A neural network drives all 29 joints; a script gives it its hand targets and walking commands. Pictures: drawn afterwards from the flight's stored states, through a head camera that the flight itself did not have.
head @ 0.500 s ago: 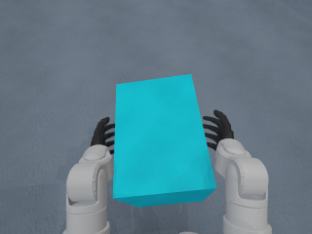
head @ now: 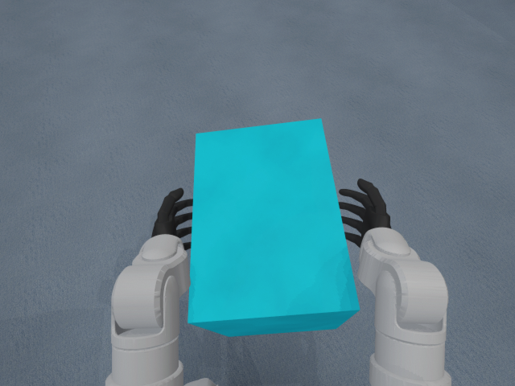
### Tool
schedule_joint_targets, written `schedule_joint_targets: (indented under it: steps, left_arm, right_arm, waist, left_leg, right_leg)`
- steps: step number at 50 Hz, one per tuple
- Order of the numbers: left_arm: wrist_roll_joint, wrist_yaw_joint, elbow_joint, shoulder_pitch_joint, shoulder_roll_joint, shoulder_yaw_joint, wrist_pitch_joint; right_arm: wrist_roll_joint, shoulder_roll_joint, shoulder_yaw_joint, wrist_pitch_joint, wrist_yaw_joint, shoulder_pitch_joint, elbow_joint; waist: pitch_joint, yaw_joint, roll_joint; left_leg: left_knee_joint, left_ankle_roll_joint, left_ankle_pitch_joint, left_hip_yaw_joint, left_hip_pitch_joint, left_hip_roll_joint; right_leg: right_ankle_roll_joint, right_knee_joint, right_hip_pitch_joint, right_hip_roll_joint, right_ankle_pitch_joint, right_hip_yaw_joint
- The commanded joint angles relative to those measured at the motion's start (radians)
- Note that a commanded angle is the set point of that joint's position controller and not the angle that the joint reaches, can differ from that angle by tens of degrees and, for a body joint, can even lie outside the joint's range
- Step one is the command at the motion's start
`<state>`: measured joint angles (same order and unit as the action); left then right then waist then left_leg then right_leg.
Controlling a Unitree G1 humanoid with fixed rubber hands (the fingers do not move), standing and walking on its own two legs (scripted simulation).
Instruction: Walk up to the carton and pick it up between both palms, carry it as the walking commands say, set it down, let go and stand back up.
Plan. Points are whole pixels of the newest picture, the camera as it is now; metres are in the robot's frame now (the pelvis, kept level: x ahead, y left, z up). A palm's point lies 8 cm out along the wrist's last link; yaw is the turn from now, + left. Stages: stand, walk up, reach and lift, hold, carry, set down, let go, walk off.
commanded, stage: carry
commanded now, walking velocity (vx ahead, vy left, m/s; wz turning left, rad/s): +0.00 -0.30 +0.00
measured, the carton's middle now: (270, 237) +0.34 -0.01 +0.01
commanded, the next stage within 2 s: none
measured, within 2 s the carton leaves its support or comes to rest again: neither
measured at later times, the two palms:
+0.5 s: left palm (260, 223) +0.31 +0.01 +0.10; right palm (457, 224) +0.31 -0.26 +0.09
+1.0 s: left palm (301, 246) +0.28 -0.04 +0.09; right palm (504, 242) +0.28 -0.32 +0.09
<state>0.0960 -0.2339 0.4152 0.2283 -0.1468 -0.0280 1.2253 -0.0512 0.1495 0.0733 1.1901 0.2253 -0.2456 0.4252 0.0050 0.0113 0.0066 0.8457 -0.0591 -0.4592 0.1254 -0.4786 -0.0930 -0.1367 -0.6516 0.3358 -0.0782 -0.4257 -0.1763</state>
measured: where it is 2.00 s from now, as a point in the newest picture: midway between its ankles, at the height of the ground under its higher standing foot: outside the picture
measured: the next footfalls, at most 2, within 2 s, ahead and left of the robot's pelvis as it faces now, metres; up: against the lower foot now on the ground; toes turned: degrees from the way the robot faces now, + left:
left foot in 0.04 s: +0.03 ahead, +0.12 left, +0.00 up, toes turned +9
right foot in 0.26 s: +0.06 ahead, -0.15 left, +0.00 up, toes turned -9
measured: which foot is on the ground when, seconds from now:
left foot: up 0.00-0.02, down 0.04-0.28, up 0.30-0.80, down 0.82-1.00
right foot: down 0.00-0.04, up 0.06-0.24, down 0.26-0.84, up 0.86-1.00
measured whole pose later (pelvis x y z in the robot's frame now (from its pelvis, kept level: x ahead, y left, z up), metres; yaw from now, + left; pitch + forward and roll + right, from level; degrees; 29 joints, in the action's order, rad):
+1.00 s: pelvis -0.01 -0.17 +0.00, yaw +0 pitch +4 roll +0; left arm 0.10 -0.24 0.40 0.22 -0.14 -0.03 1.23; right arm -0.05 0.15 0.07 1.20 0.22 -0.25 0.40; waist 0.00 0.01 -0.01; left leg 0.73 -0.05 -0.42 0.12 -0.36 -0.13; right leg -0.10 -0.87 0.48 0.00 -0.48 -0.12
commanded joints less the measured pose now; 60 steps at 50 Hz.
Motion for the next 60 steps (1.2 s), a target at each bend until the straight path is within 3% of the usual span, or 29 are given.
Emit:
schedule_joint_targets:
  steps: [1,2,3,4,6,10,12,13,14,15,16,18,22,33,38,40,41,42,43,44,46,48,50,51,52,53,54,56,60]
  left_arm:
    - [-0.370,0.187,0.135,0.432,-0.964,0.548,-0.052]
    - [-0.374,0.187,0.147,0.442,-0.961,0.559,-0.053]
    - [-0.377,0.188,0.163,0.456,-0.951,0.565,-0.053]
    - [-0.377,0.188,0.208,0.400,-0.970,0.584,-0.049]
    - [-0.390,0.193,0.216,0.465,-0.974,0.586,-0.061]
    - [-0.403,0.198,0.204,0.434,-0.988,0.570,-0.068]
    - [-0.406,0.202,0.187,0.419,-1.000,0.566,-0.065]
    - [-0.400,0.205,0.178,0.417,-1.003,0.557,-0.066]
    - [-0.397,0.207,0.163,0.432,-0.998,0.551,-0.067]
    - [-0.391,0.207,0.139,0.485,-0.979,0.545,-0.071]
    - [-0.379,0.210,0.126,0.427,-1.003,0.548,-0.066]
    - [-0.378,0.208,0.142,0.422,-1.001,0.533,-0.063]
    - [-0.367,0.207,0.150,0.389,-0.981,0.513,-0.068]
    - [-0.362,0.193,0.132,0.421,-0.969,0.512,-0.057]
    - [-0.354,0.188,0.117,0.427,-0.965,0.520,-0.051]
    - [-0.355,0.185,0.114,0.425,-0.963,0.531,-0.048]
    - [-0.356,0.184,0.118,0.435,-0.956,0.540,-0.047]
    - [-0.361,0.185,0.134,0.441,-0.964,0.551,-0.046]
    - [-0.365,0.188,0.159,0.461,-0.962,0.554,-0.050]
    - [-0.371,0.190,0.190,0.436,-0.968,0.571,-0.045]
    - [-0.377,0.196,0.159,0.455,-0.986,0.569,-0.048]
    - [-0.393,0.201,0.150,0.462,-0.987,0.557,-0.055]
    - [-0.390,0.202,0.139,0.419,-0.991,0.540,-0.050]
    - [-0.386,0.203,0.126,0.393,-1.002,0.535,-0.047]
    - [-0.384,0.205,0.118,0.406,-1.003,0.526,-0.049]
    - [-0.382,0.206,0.099,0.440,-0.988,0.516,-0.052]
    - [-0.381,0.208,0.093,0.454,-0.992,0.521,-0.056]
    - [-0.372,0.208,0.095,0.397,-1.012,0.515,-0.049]
    - [-0.361,0.205,0.119,0.417,-0.988,0.503,-0.059]
  right_arm:
    - [0.284,0.976,-0.527,-0.004,-0.184,-0.336,0.058]
    - [0.280,0.972,-0.513,-0.012,-0.181,-0.334,0.051]
    - [0.272,0.976,-0.499,-0.013,-0.177,-0.298,0.039]
    - [0.279,0.993,-0.527,-0.008,-0.186,-0.237,0.057]
    - [0.289,1.011,-0.542,-0.018,-0.195,-0.324,0.095]
    - [0.302,0.999,-0.547,-0.026,-0.191,-0.351,0.142]
    - [0.297,0.998,-0.552,-0.019,-0.186,-0.341,0.131]
    - [0.301,0.997,-0.554,-0.020,-0.185,-0.343,0.130]
    - [0.299,1.000,-0.559,-0.018,-0.182,-0.352,0.136]
    - [0.293,0.986,-0.564,-0.019,-0.180,-0.446,0.153]
    - [0.308,1.013,-0.599,-0.015,-0.185,-0.434,0.147]
    - [0.324,1.027,-0.595,-0.013,-0.191,-0.416,0.125]
    - [0.324,1.019,-0.596,-0.011,-0.178,-0.409,0.127]
    - [0.311,0.981,-0.560,-0.002,-0.172,-0.403,0.099]
    - [0.297,0.965,-0.537,0.002,-0.178,-0.388,0.073]
    - [0.289,0.963,-0.527,0.001,-0.184,-0.363,0.062]
    - [0.285,0.963,-0.518,-0.002,-0.185,-0.347,0.042]
    - [0.284,0.962,-0.513,-0.009,-0.184,-0.341,0.046]
    - [0.282,0.978,-0.519,-0.009,-0.183,-0.322,0.047]
    - [0.281,0.991,-0.537,-0.005,-0.188,-0.282,0.063]
    - [0.291,1.003,-0.556,-0.009,-0.193,-0.375,0.100]
    - [0.298,0.994,-0.556,-0.014,-0.192,-0.413,0.118]
    - [0.300,0.985,-0.553,-0.007,-0.186,-0.400,0.115]
    - [0.304,0.983,-0.554,-0.003,-0.182,-0.383,0.110]
    - [0.310,0.990,-0.555,-0.003,-0.180,-0.395,0.117]
    - [0.300,0.985,-0.558,-0.004,-0.176,-0.444,0.132]
    - [0.305,0.988,-0.578,-0.007,-0.177,-0.500,0.156]
    - [0.323,1.022,-0.601,-0.002,-0.187,-0.444,0.117]
    - [0.325,1.022,-0.591,-0.004,-0.183,-0.444,0.092]
  waist:
    - [0.481,0.030,-0.057]
    - [0.495,0.016,-0.326]
    - [0.486,0.006,-0.370]
    - [0.473,0.008,-0.327]
    - [0.449,0.007,-0.219]
    - [0.426,0.010,-0.241]
    - [0.477,-0.010,-0.214]
    - [0.512,-0.018,-0.105]
    - [0.533,-0.003,0.119]
    - [0.520,-0.016,0.286]
    - [0.502,-0.031,0.244]
    - [0.465,-0.032,0.119]
    - [0.490,-0.031,0.177]
    - [0.487,-0.029,0.112]
    - [0.484,-0.021,0.100]
    - [0.480,0.013,0.021]
    - [0.464,0.026,-0.135]
    - [0.463,0.017,-0.356]
    - [0.437,0.012,-0.361]
    - [0.430,0.017,-0.318]
    - [0.411,0.000,-0.176]
    - [0.402,0.002,-0.171]
    - [0.436,-0.006,-0.184]
    - [0.485,-0.019,-0.142]
    - [0.522,-0.016,0.015]
    - [0.529,-0.008,0.243]
    - [0.517,-0.026,0.316]
    - [0.463,-0.032,0.118]
    - [0.465,-0.027,0.116]
  left_leg:
    - [-0.378,0.134,0.722,-0.149,0.405,-0.156]
    - [-0.360,0.244,1.363,-0.466,0.596,-0.387]
    - [-0.326,0.311,1.646,-0.561,0.702,-0.428]
    - [-0.296,0.290,1.513,-0.496,0.658,-0.414]
    - [-0.292,0.221,1.234,-0.438,0.618,-0.369]
    - [-0.278,0.166,1.189,-0.311,0.446,-0.307]
    - [-0.175,0.122,1.138,-0.209,0.351,-0.256]
    - [-0.037,0.069,0.769,-0.124,0.271,-0.188]
    - [0.139,0.034,0.070,-0.022,0.079,-0.063]
    - [0.324,0.023,-0.194,-0.001,-0.094,0.004]
    - [0.370,0.028,-0.261,-0.028,-0.147,0.002]
    - [0.369,0.037,-0.162,-0.043,-0.192,-0.020]
    - [0.305,0.026,-0.084,-0.005,-0.216,0.007]
    - [0.064,0.043,-0.011,0.005,-0.025,0.022]
    - [-0.074,0.060,0.008,-0.013,0.091,0.008]
    - [-0.259,0.096,0.188,-0.088,0.277,-0.076]
    - [-0.375,0.154,0.572,-0.242,0.407,-0.215]
    - [-0.379,0.254,1.042,-0.495,0.517,-0.411]
    - [-0.383,0.315,1.198,-0.574,0.543,-0.473]
    - [-0.328,0.313,1.161,-0.509,0.537,-0.438]
    - [-0.308,0.221,0.967,-0.414,0.497,-0.368]
    - [-0.261,0.153,1.132,-0.296,0.444,-0.300]
    - [-0.181,0.117,1.148,-0.225,0.345,-0.274]
    - [-0.083,0.084,1.031,-0.170,0.302,-0.238]
    - [0.057,0.052,0.450,-0.097,0.183,-0.149]
    - [0.276,0.018,-0.082,0.001,-0.029,-0.021]
    - [0.376,0.024,-0.242,-0.018,-0.129,0.008]
    - [0.445,0.033,-0.191,-0.048,-0.148,-0.009]
    - [0.383,0.025,-0.089,-0.023,-0.178,0.000]
  right_leg:
    - [0.069,-0.172,-0.108,0.221,0.809,0.035]
    - [0.148,-0.342,0.164,0.094,0.204,0.024]
    - [0.173,-0.491,0.312,0.027,-0.144,0.140]
    - [0.163,-0.526,0.327,0.091,-0.172,0.250]
    - [0.146,-0.345,0.333,0.135,-0.144,0.261]
    - [0.157,-0.014,0.107,0.090,-0.048,0.136]
    - [0.146,0.204,-0.117,0.079,0.098,0.072]
    - [0.120,0.295,-0.261,0.135,0.287,0.076]
    - [0.045,0.213,-0.442,0.283,0.915,0.161]
    - [-0.055,0.116,-0.522,0.417,1.351,0.274]
    - [-0.104,0.130,-0.509,0.438,1.323,0.280]
    - [-0.082,0.143,-0.510,0.393,1.107,0.217]
    - [-0.078,0.119,-0.557,0.349,1.150,0.211]
    - [-0.067,0.136,-0.405,0.324,0.954,0.188]
    - [-0.030,0.135,-0.333,0.319,0.875,0.192]
    - [0.043,0.064,-0.180,0.281,0.796,0.135]
    - [0.112,-0.069,-0.026,0.215,0.615,0.073]
    - [0.166,-0.219,0.169,0.107,0.186,0.043]
    - [0.176,-0.420,0.284,0.070,-0.122,0.170]
    - [0.158,-0.514,0.322,0.105,-0.142,0.273]
    - [0.133,-0.379,0.313,0.141,-0.104,0.283]
    - [0.137,-0.115,0.186,0.106,-0.045,0.177]
    - [0.139,0.082,-0.020,0.070,0.023,0.094]
    - [0.130,0.223,-0.152,0.087,0.162,0.074]
    - [0.087,0.250,-0.314,0.180,0.508,0.110]
    - [-0.012,0.131,-0.476,0.350,1.178,0.245]
    - [-0.101,0.127,-0.486,0.429,1.282,0.315]
    - [-0.102,0.169,-0.399,0.400,1.036,0.257]
    - [-0.078,0.157,-0.430,0.341,0.954,0.233]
